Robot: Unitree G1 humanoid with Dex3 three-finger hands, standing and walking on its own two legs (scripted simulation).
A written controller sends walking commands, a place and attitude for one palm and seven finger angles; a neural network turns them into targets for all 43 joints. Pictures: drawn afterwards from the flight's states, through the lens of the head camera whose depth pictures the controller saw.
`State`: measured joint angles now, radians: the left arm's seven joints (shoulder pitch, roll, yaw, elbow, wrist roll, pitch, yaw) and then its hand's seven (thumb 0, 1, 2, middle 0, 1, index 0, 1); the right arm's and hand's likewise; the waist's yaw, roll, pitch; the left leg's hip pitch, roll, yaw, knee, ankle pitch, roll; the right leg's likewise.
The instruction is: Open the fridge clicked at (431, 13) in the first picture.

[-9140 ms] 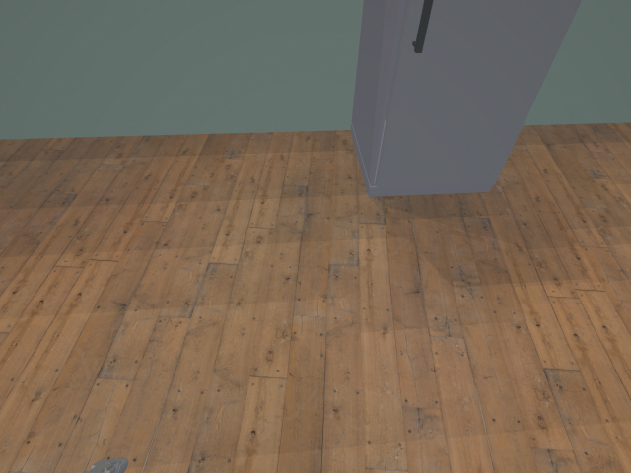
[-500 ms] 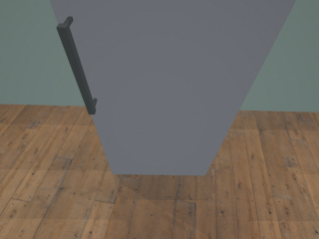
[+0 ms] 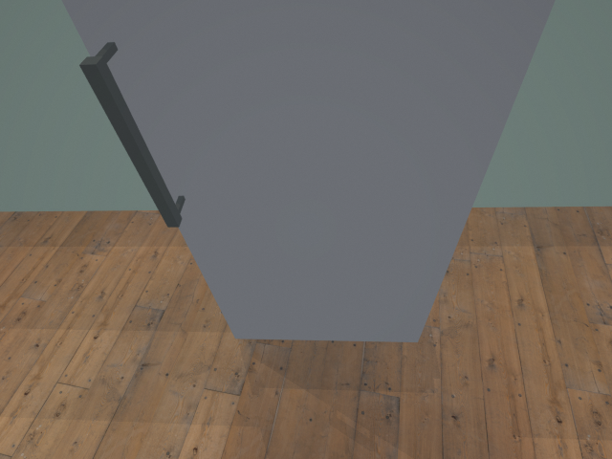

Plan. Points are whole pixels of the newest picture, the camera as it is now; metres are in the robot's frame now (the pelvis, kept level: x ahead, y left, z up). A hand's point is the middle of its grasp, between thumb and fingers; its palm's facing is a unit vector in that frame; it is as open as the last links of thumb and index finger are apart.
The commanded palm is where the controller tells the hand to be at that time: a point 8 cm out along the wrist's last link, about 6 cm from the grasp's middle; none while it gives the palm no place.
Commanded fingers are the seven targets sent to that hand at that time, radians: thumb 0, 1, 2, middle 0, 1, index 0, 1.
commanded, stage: come to a stop and stand still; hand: left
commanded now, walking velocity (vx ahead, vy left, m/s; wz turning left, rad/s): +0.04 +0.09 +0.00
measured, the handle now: (146, 148) +0.52 +0.28 +0.13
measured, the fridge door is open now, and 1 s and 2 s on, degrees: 0 0 0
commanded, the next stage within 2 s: look again from close up in 0.38 s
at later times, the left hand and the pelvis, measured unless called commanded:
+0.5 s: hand out of the picture +0.00 +0.18 -0.17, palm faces +0.05 -0.97 -0.23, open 7.4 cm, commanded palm none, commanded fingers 0.00 0.90 0.90 -0.20 -0.30 -0.20 -0.30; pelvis -0.01 +0.00 +0.00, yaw +0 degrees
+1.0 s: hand out of the picture +0.01 +0.18 -0.16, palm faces +0.04 -0.98 -0.19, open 7.3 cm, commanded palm none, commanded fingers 0.00 0.90 0.90 -0.20 -0.30 -0.20 -0.30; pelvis +0.03 +0.02 +0.01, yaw +0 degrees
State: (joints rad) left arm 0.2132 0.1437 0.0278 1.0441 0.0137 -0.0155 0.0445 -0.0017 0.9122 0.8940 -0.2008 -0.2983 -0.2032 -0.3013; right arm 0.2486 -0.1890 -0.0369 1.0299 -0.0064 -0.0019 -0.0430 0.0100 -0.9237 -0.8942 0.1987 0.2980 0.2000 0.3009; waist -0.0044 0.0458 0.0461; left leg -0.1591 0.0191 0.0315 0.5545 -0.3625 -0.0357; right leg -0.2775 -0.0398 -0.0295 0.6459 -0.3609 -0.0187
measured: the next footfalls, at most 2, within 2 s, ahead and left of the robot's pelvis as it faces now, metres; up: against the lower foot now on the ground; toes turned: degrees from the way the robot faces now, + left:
none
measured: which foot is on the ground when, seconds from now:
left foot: down 0.00-1.00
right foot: down 0.00-1.00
